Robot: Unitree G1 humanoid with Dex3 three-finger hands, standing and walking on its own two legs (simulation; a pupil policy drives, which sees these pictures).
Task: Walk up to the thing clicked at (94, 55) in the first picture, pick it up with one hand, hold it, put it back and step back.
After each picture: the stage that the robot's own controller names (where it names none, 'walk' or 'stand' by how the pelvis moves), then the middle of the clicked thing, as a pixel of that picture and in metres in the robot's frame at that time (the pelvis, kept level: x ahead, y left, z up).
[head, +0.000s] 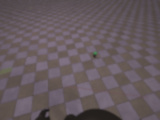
stand; (94, 54) +1.34 -0.15 -0.72
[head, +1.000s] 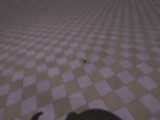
walk; (84, 60) +1.21 +0.16 -0.69
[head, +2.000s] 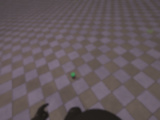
walk; (73, 76) +0.73 +0.30 -0.70
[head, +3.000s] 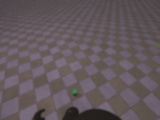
walk; (75, 92) +0.48 +0.19 -0.71
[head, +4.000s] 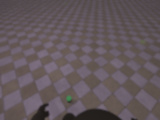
stand; (69, 99) +0.37 +0.21 -0.71
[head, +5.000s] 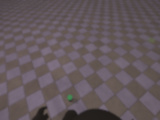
stand; (70, 98) +0.35 +0.22 -0.71
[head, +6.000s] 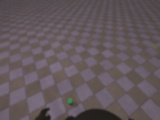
stand; (70, 101) +0.33 +0.21 -0.72
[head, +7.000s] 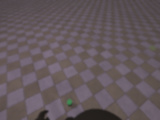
stand; (69, 103) +0.33 +0.21 -0.72
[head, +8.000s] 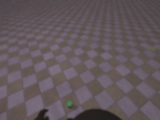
stand; (69, 104) +0.33 +0.21 -0.72
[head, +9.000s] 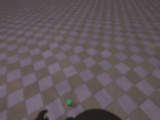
stand; (69, 102) +0.32 +0.22 -0.72
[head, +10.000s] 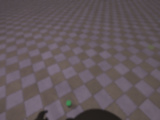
stand; (69, 104) +0.32 +0.22 -0.72
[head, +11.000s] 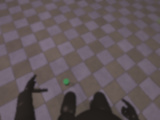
go down; (66, 82) +0.38 +0.21 -0.57
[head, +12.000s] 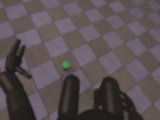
go down; (66, 66) +0.44 +0.19 -0.33
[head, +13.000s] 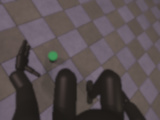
close in; (53, 57) +0.43 +0.21 -0.26
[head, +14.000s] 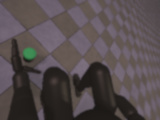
close; (29, 55) +0.43 +0.23 -0.23
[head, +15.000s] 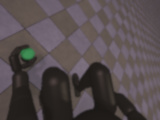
close; (27, 55) +0.42 +0.24 -0.23
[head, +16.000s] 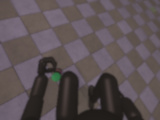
lift; (57, 74) +0.33 +0.20 -0.28
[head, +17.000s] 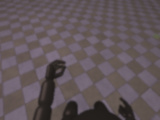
close; (71, 106) +0.22 +0.14 -0.64
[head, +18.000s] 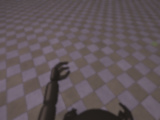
close; (73, 113) +0.19 +0.13 -0.70
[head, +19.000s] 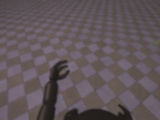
stand; (74, 113) +0.19 +0.12 -0.70
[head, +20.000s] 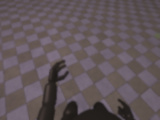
stand; (73, 106) +0.21 +0.12 -0.66
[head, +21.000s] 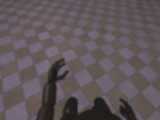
stand; (72, 102) +0.22 +0.13 -0.62
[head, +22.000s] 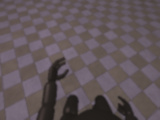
stand; (70, 100) +0.22 +0.15 -0.61
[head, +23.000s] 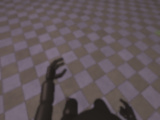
stand; (68, 102) +0.22 +0.18 -0.63
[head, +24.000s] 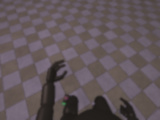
stand; (66, 99) +0.23 +0.22 -0.61
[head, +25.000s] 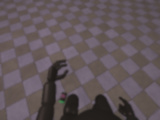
close; (63, 97) +0.24 +0.26 -0.60
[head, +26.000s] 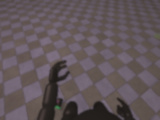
stand; (59, 103) +0.23 +0.30 -0.65
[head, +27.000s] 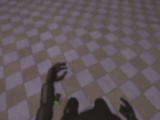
stand; (57, 98) +0.24 +0.34 -0.63
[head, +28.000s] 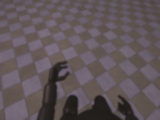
stand; (53, 95) +0.25 +0.37 -0.61
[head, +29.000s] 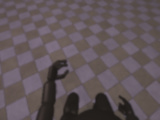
close; (51, 93) +0.26 +0.40 -0.59
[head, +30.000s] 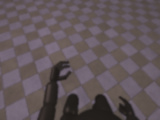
close; (49, 93) +0.26 +0.43 -0.60
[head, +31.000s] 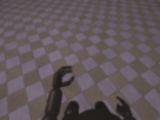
close; (50, 99) +0.25 +0.45 -0.65
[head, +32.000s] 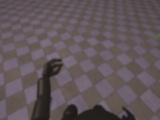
stand; (48, 101) +0.24 +0.46 -0.68
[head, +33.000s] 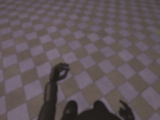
stand; (47, 98) +0.25 +0.47 -0.66
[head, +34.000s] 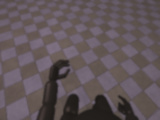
close; (47, 92) +0.27 +0.46 -0.60
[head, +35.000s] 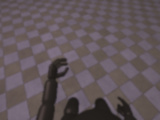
close; (47, 96) +0.27 +0.46 -0.62
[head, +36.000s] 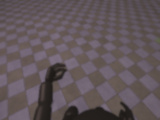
hold; (48, 102) +0.24 +0.46 -0.68
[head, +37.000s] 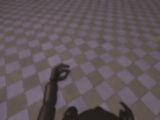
close; (48, 103) +0.25 +0.46 -0.69
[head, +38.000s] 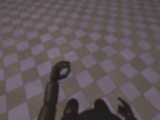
close; (48, 97) +0.25 +0.45 -0.64
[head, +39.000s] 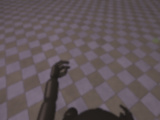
close; (49, 104) +0.24 +0.45 -0.69
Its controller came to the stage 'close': yes
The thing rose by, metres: 0.01
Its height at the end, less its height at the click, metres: -0.02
